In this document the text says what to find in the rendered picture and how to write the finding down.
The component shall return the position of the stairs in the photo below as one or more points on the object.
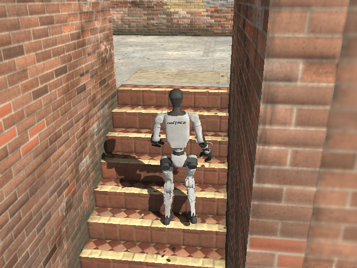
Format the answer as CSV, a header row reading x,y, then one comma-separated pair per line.
x,y
126,227

